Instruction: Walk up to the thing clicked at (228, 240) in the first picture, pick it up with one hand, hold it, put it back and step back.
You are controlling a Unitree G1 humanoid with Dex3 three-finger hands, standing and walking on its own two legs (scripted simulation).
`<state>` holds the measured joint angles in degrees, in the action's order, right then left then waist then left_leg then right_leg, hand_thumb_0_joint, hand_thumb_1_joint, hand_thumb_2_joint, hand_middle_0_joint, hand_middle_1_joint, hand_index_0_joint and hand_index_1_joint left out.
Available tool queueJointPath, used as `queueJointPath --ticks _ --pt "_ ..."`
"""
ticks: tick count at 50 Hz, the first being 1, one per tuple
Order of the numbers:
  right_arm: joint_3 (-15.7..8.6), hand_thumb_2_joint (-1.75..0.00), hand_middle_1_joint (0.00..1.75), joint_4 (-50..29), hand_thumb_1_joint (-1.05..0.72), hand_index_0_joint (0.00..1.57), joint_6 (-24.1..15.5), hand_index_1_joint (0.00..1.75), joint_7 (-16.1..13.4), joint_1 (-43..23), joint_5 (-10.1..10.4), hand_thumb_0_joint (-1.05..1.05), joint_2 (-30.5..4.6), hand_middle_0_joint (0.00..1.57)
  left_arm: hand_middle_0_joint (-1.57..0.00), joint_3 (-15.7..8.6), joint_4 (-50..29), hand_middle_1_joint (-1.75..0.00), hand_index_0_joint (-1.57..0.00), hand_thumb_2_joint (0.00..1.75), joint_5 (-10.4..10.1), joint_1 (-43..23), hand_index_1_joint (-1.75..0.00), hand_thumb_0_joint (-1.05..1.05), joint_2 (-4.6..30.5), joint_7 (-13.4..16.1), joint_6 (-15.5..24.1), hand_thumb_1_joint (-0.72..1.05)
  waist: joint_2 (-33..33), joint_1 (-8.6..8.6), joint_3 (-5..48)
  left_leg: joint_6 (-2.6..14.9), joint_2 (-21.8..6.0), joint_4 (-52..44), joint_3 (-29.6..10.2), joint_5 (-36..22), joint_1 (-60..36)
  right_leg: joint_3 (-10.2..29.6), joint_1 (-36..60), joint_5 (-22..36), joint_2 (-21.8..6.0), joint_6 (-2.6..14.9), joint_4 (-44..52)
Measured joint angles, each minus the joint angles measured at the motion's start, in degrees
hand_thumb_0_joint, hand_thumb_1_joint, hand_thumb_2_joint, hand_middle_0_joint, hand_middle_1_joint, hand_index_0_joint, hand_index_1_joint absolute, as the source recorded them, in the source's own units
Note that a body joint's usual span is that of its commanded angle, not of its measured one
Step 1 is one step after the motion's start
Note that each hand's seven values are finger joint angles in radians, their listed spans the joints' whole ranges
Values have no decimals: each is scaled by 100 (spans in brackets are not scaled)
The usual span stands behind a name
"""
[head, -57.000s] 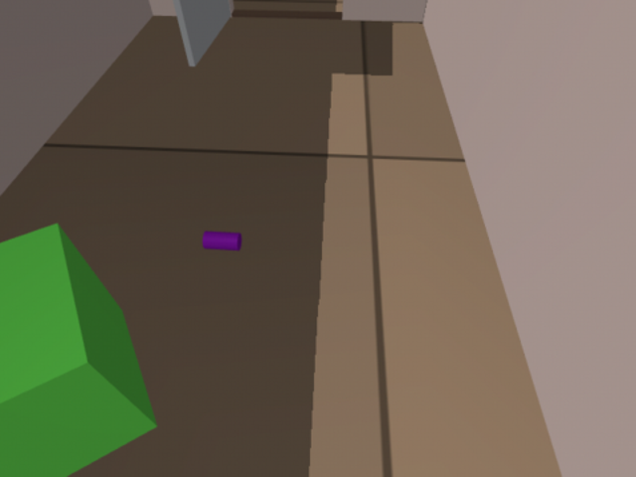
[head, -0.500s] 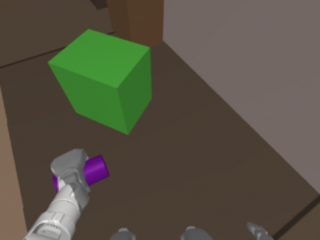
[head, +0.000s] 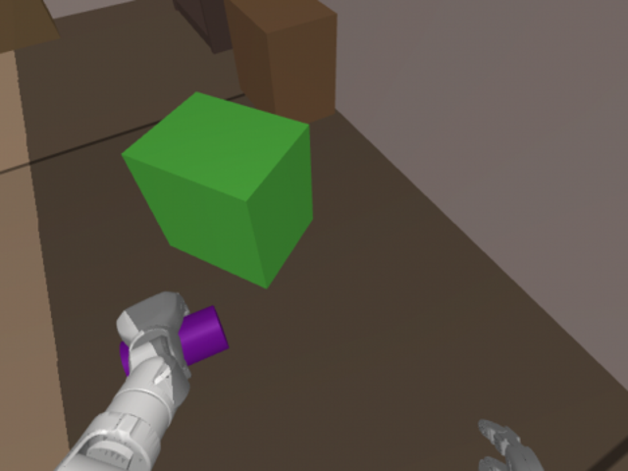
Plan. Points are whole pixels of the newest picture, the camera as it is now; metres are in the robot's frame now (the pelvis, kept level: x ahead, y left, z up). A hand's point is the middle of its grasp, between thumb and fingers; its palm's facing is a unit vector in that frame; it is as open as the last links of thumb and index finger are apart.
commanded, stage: hold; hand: left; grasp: from above
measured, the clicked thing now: (176, 344) +0.32 +0.21 -0.10
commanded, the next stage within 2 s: crouch in 1.58 s
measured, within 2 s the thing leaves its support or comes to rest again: neither
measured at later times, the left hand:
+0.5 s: hand (161, 353) +0.29 +0.21 -0.05, palm faces -0.39 -0.21 -0.90, open 9.7 cm
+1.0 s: hand (146, 361) +0.27 +0.22 -0.04, palm faces -0.39 -0.20 -0.90, open 9.6 cm
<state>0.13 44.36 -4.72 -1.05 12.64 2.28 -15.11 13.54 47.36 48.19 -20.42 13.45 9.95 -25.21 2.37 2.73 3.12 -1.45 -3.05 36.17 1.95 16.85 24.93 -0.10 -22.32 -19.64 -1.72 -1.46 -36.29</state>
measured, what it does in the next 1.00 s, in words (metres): stands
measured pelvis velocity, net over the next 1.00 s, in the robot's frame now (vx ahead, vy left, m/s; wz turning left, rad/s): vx -0.02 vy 0.00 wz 0.00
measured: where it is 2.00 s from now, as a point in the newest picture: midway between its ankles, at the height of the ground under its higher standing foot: outside the picture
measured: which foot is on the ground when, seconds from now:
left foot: down 0.00-1.00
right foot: down 0.00-1.00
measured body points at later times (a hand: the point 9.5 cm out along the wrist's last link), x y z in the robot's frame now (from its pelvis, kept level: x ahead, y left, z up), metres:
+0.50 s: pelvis -0.01 +0.00 +0.01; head +0.01 -0.02 +0.46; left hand +0.31 +0.22 +0.00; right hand +0.12 -0.25 -0.11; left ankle +0.01 +0.14 -0.72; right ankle -0.02 -0.13 -0.72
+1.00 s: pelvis -0.02 +0.00 +0.01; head -0.01 -0.02 +0.46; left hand +0.29 +0.23 +0.02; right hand +0.13 -0.24 -0.10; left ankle +0.01 +0.14 -0.72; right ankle -0.02 -0.13 -0.72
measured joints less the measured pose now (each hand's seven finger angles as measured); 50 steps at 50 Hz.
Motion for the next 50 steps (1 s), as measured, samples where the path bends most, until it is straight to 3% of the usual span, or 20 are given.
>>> queueJointPath --ticks 50 --pt "65 -89 29 -217 -88 20 97 30 62 -236 41 1 3 20 -81 148 -900 -26 -85 34 200 378 -29 -1 208 -721 -124 5 84 -213 -244 18 38 -648 -9 -426 -722 -22 712 402 -15 -1 611"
